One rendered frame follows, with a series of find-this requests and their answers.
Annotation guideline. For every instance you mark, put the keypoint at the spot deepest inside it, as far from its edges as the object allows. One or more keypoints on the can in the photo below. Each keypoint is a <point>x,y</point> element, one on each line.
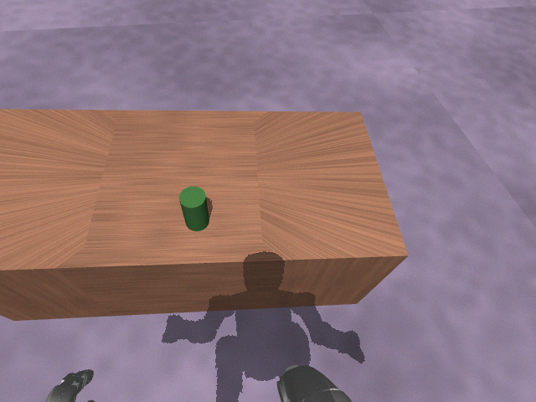
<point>194,206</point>

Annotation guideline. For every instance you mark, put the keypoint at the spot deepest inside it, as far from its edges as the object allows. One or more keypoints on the left robot hand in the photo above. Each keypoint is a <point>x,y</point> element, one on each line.
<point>70,386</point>

